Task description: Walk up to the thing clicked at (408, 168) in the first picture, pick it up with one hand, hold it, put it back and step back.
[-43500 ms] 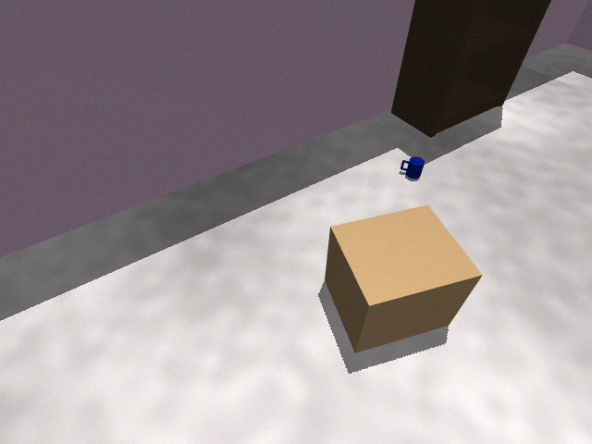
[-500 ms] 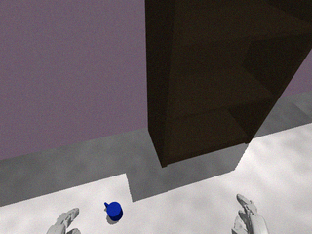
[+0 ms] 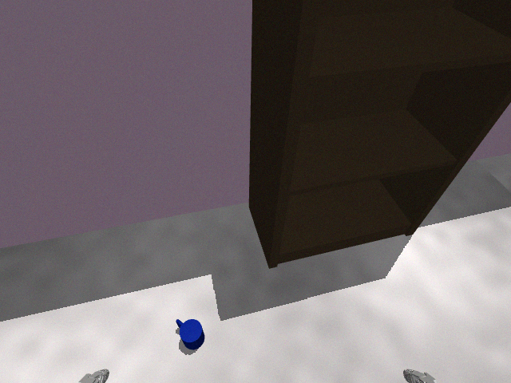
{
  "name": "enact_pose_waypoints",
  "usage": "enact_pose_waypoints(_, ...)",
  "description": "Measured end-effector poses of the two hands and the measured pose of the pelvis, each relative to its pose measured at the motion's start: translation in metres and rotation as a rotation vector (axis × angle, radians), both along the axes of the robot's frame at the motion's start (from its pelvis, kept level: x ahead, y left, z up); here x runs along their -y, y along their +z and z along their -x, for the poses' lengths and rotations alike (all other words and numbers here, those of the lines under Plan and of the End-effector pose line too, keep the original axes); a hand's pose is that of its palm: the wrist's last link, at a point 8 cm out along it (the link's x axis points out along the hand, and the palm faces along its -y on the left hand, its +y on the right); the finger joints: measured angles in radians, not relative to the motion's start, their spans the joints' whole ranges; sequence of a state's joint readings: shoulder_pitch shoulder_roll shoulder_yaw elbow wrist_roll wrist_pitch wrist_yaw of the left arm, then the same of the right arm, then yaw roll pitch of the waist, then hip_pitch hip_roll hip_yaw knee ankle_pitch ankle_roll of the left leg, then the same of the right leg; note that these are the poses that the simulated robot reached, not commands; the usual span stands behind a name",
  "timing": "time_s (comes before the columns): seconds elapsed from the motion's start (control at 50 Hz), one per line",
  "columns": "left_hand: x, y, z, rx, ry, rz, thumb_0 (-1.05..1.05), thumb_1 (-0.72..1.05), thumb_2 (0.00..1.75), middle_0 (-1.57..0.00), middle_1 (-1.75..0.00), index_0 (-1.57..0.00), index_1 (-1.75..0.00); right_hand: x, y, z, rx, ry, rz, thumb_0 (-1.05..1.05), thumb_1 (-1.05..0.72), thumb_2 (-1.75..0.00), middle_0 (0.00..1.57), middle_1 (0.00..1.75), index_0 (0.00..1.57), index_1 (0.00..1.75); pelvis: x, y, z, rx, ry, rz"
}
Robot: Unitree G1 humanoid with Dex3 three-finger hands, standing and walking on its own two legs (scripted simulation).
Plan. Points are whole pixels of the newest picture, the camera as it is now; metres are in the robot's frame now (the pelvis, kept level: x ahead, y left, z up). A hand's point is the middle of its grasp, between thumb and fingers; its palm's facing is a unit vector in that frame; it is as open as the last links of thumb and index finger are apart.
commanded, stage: stand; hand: left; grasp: from above
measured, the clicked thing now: (188, 331) +0.43 +0.23 -0.69
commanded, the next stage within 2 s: none
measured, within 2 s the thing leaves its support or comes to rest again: neither
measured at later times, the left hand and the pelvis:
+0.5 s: hand out of the picture +0.03 +0.24 -0.13, palm faces +0.03 -0.94 -0.33, open 7.4 cm; pelvis -0.01 +0.00 +0.03, yaw +0 degrees
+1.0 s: hand out of the picture +0.06 +0.23 -0.12, palm faces +0.01 -0.94 -0.33, open 7.4 cm; pelvis -0.01 -0.01 +0.04, yaw -1 degrees
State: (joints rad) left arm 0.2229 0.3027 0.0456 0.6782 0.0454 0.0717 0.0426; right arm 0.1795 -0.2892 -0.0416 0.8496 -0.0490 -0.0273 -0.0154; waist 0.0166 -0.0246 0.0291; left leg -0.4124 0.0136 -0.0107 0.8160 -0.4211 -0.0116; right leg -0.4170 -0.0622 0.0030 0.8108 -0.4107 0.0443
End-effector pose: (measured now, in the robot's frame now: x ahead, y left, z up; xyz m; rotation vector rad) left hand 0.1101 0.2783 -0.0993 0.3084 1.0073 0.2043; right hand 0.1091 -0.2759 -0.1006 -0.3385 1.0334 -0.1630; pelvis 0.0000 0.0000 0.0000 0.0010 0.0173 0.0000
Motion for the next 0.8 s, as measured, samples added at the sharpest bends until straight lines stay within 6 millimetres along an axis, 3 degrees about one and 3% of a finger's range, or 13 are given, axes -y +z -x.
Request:
enact_pose_waypoints(0.16, -0.005, -0.005, 0.043, -0.129, 0.059, 0.024, 0.01, 0.9, 0.9, -0.2, -0.3, -0.2, -0.3, -0.001, 0.003, 0.034, -0.089, -0.06, -0.004, 0.01, -0.9, -0.9, 0.2, 0.3, 0.21, 0.3, -0.005, 0.014, 0.001, 0.045, -0.004, 0.009)
enact_pose_waypoints(0.36, -0.002, 0.003, 0.077, -0.227, 0.092, 0.032, 0.01, 0.9, 0.9, -0.2, -0.3, -0.2, -0.3, -0.01, 0.003, 0.057, -0.151, -0.089, -0.054, 0.01, -0.9, -0.9, 0.2, 0.3, 0.21, 0.3, -0.004, 0.03, 0.006, 0.08, -0.006, 0.004)
enact_pose_waypoints(0.54, -0.001, 0.008, 0.085, -0.246, 0.094, 0.022, 0.01, 0.9, 0.9, -0.2, -0.3, -0.2, -0.3, -0.001, 0.006, 0.069, -0.176, -0.108, -0.055, 0.01, -0.9, -0.9, 0.2, 0.3, 0.21, 0.3, 0.002, 0.035, 0.012, 0.097, -0.007, 0.002)
enact_pose_waypoints(0.8, 0.003, 0.011, 0.08, -0.266, 0.084, 0.02, 0.01, 0.9, 0.9, -0.2, -0.3, -0.2, -0.3, 0.019, 0.01, 0.08, -0.226, -0.122, -0.028, 0.0, -0.9, -0.9, 0.2, 0.3, 0.21, 0.3, 0.009, 0.038, 0.01, 0.085, -0.008, 0.002)
